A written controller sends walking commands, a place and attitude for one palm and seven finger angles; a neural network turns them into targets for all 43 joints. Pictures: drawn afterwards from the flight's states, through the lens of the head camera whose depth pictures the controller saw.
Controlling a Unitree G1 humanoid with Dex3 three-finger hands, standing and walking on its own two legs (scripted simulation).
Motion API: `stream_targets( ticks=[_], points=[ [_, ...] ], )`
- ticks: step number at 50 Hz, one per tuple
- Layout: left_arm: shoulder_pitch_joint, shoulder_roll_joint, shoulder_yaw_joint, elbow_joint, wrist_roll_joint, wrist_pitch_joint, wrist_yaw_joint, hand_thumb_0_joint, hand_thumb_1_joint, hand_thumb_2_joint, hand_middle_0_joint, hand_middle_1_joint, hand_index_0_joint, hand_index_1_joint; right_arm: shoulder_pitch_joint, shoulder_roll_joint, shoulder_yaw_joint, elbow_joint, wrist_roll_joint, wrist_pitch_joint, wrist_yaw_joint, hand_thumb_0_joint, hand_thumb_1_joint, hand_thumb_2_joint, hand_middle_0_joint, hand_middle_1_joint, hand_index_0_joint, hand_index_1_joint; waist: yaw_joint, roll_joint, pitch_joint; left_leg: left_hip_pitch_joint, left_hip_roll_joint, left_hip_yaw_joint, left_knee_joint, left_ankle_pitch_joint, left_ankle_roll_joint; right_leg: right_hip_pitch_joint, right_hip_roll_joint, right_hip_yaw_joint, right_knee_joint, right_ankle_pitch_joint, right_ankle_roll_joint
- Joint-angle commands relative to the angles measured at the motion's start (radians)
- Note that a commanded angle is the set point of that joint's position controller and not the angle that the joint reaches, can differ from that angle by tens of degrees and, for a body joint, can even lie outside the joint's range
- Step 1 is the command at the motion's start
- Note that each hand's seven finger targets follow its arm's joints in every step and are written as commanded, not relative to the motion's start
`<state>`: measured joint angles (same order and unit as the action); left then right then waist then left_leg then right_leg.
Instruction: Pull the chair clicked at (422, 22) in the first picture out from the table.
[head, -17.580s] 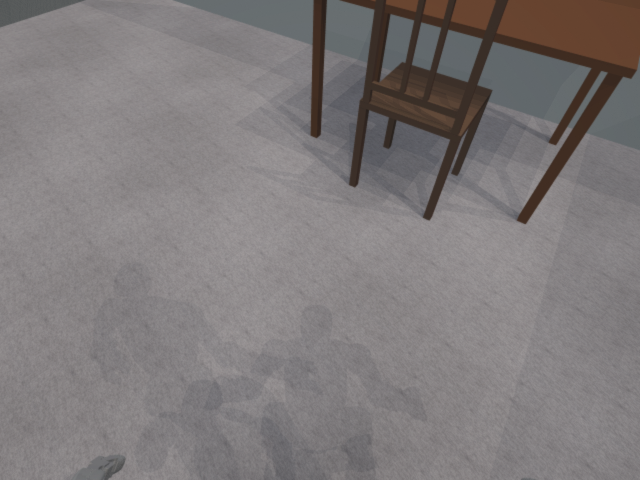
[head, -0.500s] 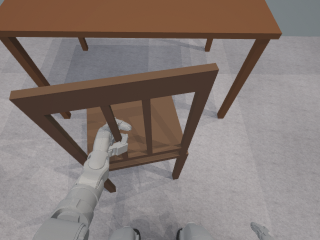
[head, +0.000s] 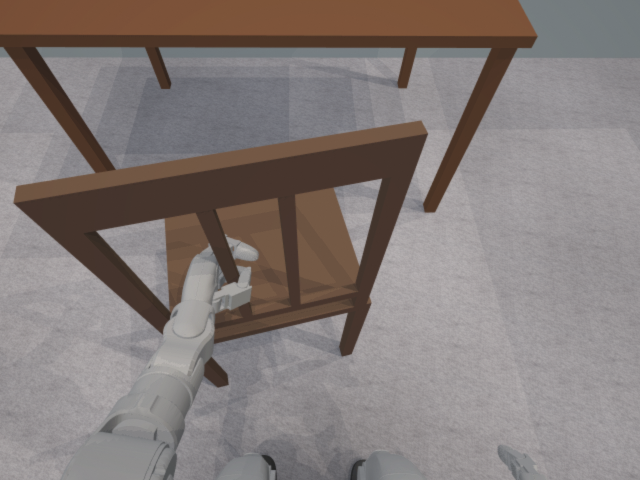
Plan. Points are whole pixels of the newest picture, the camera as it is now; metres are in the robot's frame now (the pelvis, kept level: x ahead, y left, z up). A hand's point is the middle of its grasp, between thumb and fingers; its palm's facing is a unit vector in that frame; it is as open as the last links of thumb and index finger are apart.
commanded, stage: step backward, pulling the chair out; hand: left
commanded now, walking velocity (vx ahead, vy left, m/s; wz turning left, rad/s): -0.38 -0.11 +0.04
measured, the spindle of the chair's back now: (230, 272) +0.39 +0.14 -0.06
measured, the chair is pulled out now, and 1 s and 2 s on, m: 0.35 0.59 0.60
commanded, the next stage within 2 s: stop walking, hand still on the chair in 0.40 s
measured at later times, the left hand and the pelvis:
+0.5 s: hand (231, 390) +0.22 +0.12 -0.06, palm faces -0.04 -0.99 -0.15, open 5.0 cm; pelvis -0.13 +0.01 +0.00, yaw +0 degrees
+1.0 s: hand out of the picture +0.11 +0.12 -0.06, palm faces -0.06 -0.99 -0.16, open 5.1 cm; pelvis -0.17 +0.02 +0.00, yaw -2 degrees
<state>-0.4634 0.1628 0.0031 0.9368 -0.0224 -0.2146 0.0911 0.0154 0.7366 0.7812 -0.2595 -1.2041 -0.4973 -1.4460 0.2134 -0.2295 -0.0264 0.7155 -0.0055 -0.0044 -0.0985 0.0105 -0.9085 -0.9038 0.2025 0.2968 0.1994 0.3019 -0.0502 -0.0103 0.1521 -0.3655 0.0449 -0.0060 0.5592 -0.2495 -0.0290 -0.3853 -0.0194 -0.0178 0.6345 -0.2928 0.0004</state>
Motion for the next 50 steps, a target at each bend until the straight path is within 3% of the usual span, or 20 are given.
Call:
stream_targets(
  ticks=[1,3,4,5,6,7,9,15,18,20,23,25,28,29,31,33,36,40,47,50],
  points=[
    [-0.359,0.120,0.013,-0.164,0.050,-0.115,0.001,0.000,0.900,0.900,-0.500,-1.450,-0.500,-1.450,0.057,-0.147,-0.043,-0.034,-0.007,-0.043,0.019,0.000,-0.900,-0.900,0.200,0.300,0.200,0.300,-0.008,0.225,-0.467,0.413,0.265,-0.177,0.038,0.972,0.110,0.093,-0.025,0.041,-0.140,0.154,-0.014],
    [-0.350,0.153,0.029,-0.154,0.047,-0.128,0.001,0.000,0.900,0.900,-0.500,-1.450,-0.500,-1.450,0.073,-0.151,-0.046,-0.029,0.002,-0.037,0.018,0.000,-0.900,-0.900,0.200,0.300,0.200,0.300,-0.016,0.200,-0.513,0.367,0.210,-0.099,0.069,0.851,0.069,0.194,-0.051,0.053,-0.200,0.461,-0.011],
    [-0.340,0.208,0.076,-0.130,0.036,-0.132,0.009,0.000,0.900,0.900,-0.500,-1.450,-0.500,-1.450,0.065,-0.146,-0.056,-0.030,0.016,-0.037,0.007,0.000,-0.900,-0.900,0.200,0.300,0.200,0.300,-0.018,0.066,-0.572,0.272,0.161,-0.047,0.090,0.667,0.030,0.317,-0.098,0.082,-0.182,0.705,-0.019],
    [-0.337,0.230,0.088,-0.121,0.030,-0.135,0.009,0.000,0.900,0.900,-0.500,-1.450,-0.500,-1.450,0.042,-0.133,-0.054,-0.047,0.024,-0.038,-0.006,0.000,-0.900,-0.900,0.200,0.300,0.200,0.300,-0.018,-0.071,-0.563,0.128,0.087,-0.004,0.149,0.276,-0.007,0.381,-0.189,0.155,-0.164,0.845,-0.054],
    [-0.306,0.267,0.108,-0.098,0.021,-0.122,0.007,0.000,0.900,0.900,-0.500,-1.450,-0.500,-1.450,0.005,-0.136,-0.049,-0.058,0.033,-0.043,-0.014,0.000,-0.900,-0.900,0.200,0.300,0.200,0.300,0.008,-0.093,-0.543,0.028,0.023,-0.014,0.241,-0.108,-0.020,0.362,-0.285,0.221,-0.185,0.889,-0.102],
    [-0.284,0.267,0.110,-0.081,0.022,-0.108,0.009,0.000,0.900,0.900,-0.500,-1.450,-0.500,-1.450,-0.037,-0.127,-0.037,-0.065,0.030,-0.046,-0.016,0.000,-0.900,-0.900,0.200,0.300,0.200,0.300,0.032,-0.070,-0.498,-0.037,-0.009,-0.057,0.335,-0.244,-0.019,0.302,-0.343,0.253,-0.208,0.795,-0.129],
    [-0.277,0.236,0.107,-0.091,0.028,-0.085,0.017,0.000,0.900,0.900,-0.500,-1.450,-0.500,-1.450,-0.047,-0.120,-0.017,-0.047,0.017,-0.054,-0.020,0.000,-0.900,-0.900,0.200,0.300,0.200,0.300,0.036,-0.060,-0.502,-0.069,-0.014,-0.112,0.380,-0.259,-0.023,0.317,-0.361,0.227,-0.182,0.773,-0.161],
    [-0.253,0.159,0.054,-0.130,0.002,-0.032,0.016,0.000,0.900,0.900,-0.500,-1.450,-0.500,-1.450,0.007,-0.144,-0.008,-0.047,0.023,-0.046,-0.040,0.000,-0.900,-0.900,0.200,0.300,0.200,0.300,0.016,-0.151,-0.511,0.088,0.010,-0.035,-0.046,-0.048,-0.016,0.328,-0.256,0.123,-0.147,0.658,-0.078],
    [-0.263,0.075,-0.013,-0.157,-0.010,-0.038,0.002,0.000,0.900,0.900,-0.500,-1.450,-0.500,-1.450,0.020,-0.180,-0.033,-0.084,0.024,-0.027,-0.031,0.000,-0.900,-0.900,0.200,0.300,0.200,0.300,0.027,0.114,-0.454,0.188,0.223,-0.146,-0.182,0.422,0.094,0.160,-0.043,0.015,-0.004,0.208,0.029],
    [-0.360,0.064,-0.022,-0.229,0.001,-0.049,-0.006,0.000,0.900,0.900,-0.500,-1.450,-0.500,-1.450,-0.031,-0.136,-0.019,-0.105,-0.004,-0.026,-0.014,0.000,-0.900,-0.900,0.200,0.300,0.200,0.300,0.026,0.367,-0.427,0.122,0.308,-0.243,-0.202,0.449,0.163,0.090,-0.031,0.017,0.216,-0.152,0.013],
    [-0.352,0.048,-0.022,-0.170,-0.002,-0.049,-0.003,0.000,0.900,0.900,-0.500,-1.450,-0.500,-1.450,0.048,-0.150,-0.040,-0.062,0.009,-0.038,0.005,0.000,-0.900,-0.900,0.200,0.300,0.200,0.300,0.018,0.195,-0.417,0.357,0.301,-0.230,-0.051,0.786,0.171,0.005,-0.010,0.032,0.079,-0.135,0.003],
    [-0.376,0.064,-0.019,-0.133,0.010,-0.061,-0.005,0.000,0.900,0.900,-0.500,-1.450,-0.500,-1.450,0.063,-0.160,-0.043,-0.044,0.012,-0.049,0.011,0.000,-0.900,-0.900,0.200,0.300,0.200,0.300,0.010,0.213,-0.432,0.454,0.278,-0.215,-0.005,0.845,0.141,0.017,-0.008,0.024,-0.085,-0.051,0.000],
    [-0.211,0.106,0.003,-0.319,0.015,-0.052,-0.015,0.000,0.900,0.900,-0.500,-1.450,-0.500,-1.450,0.021,-0.138,-0.019,-0.114,0.024,-0.048,0.017,0.000,-0.900,-0.900,0.200,0.300,0.200,0.300,0.027,0.226,-0.460,0.326,0.203,-0.146,0.032,0.582,0.101,0.231,-0.038,0.033,-0.272,0.224,-0.012],
    [-0.192,0.124,0.014,-0.329,0.017,-0.040,-0.012,0.000,0.900,0.900,-0.500,-1.450,-0.500,-1.450,0.009,-0.128,-0.012,-0.126,0.030,-0.049,0.012,0.000,-0.900,-0.900,0.200,0.300,0.200,0.300,0.020,0.160,-0.468,0.260,0.160,-0.094,0.030,0.451,0.067,0.293,-0.078,0.049,-0.256,0.345,-0.020],
    [-0.140,0.221,0.091,-0.298,-0.007,0.002,0.006,0.000,0.900,0.900,-0.500,-1.450,-0.500,-1.450,0.006,-0.134,-0.025,-0.133,0.049,-0.042,-0.010,0.000,-0.900,-0.900,0.200,0.300,0.200,0.300,0.021,-0.138,-0.504,0.158,0.068,-0.020,0.040,0.112,0.011,0.352,-0.163,0.143,-0.218,0.341,-0.062],
    [-0.133,0.201,0.080,-0.316,-0.010,0.012,0.015,0.000,0.900,0.900,-0.500,-1.450,-0.500,-1.450,-0.036,-0.109,-0.002,-0.136,0.042,-0.043,-0.017,0.000,-0.900,-0.900,0.200,0.300,0.200,0.300,0.021,-0.076,-0.449,0.135,0.023,-0.008,0.017,-0.051,0.015,0.284,-0.198,0.165,-0.245,0.202,-0.068],
    [-0.089,0.195,0.081,-0.310,-0.009,0.019,0.020,0.000,0.900,0.900,-0.500,-1.450,-0.500,-1.450,-0.047,-0.114,0.004,-0.115,0.031,-0.039,-0.026,0.000,-0.900,-0.900,0.200,0.300,0.200,0.300,0.024,-0.016,-0.377,0.173,0.018,-0.016,-0.038,-0.022,0.034,0.209,-0.167,0.149,-0.278,-0.005,-0.039],
    [-0.047,0.139,0.045,-0.269,-0.006,0.011,0.013,0.000,0.900,0.900,-0.500,-1.450,-0.500,-1.450,-0.048,-0.101,0.008,-0.109,0.022,-0.026,-0.029,0.000,-0.900,-0.900,0.200,0.300,0.200,0.300,0.024,-0.122,-0.273,0.170,-0.005,-0.016,-0.003,-0.070,0.038,0.107,-0.178,0.164,-0.355,-0.238,-0.044],
    [0.051,0.064,-0.020,-0.324,0.005,-0.011,0.002,0.000,0.900,0.900,-0.500,-1.450,-0.500,-1.450,-0.064,-0.099,0.011,-0.118,0.015,-0.033,-0.032,0.000,-0.900,-0.900,0.200,0.300,0.200,0.300,0.025,0.056,-0.190,0.173,0.066,-0.121,-0.182,-0.071,0.076,0.065,-0.069,0.058,-0.257,-0.167,-0.018],
    [0.113,0.044,-0.035,-0.354,0.010,-0.012,0.003,0.000,0.900,0.900,-0.500,-1.450,-0.500,-1.450,-0.065,-0.093,0.016,-0.134,0.016,-0.044,-0.028,0.000,-0.900,-0.900,0.200,0.300,0.200,0.300,0.042,0.062,-0.236,0.153,0.085,-0.139,-0.220,-0.017,0.088,0.154,-0.045,0.045,-0.222,-0.028,-0.010]
  ],
)
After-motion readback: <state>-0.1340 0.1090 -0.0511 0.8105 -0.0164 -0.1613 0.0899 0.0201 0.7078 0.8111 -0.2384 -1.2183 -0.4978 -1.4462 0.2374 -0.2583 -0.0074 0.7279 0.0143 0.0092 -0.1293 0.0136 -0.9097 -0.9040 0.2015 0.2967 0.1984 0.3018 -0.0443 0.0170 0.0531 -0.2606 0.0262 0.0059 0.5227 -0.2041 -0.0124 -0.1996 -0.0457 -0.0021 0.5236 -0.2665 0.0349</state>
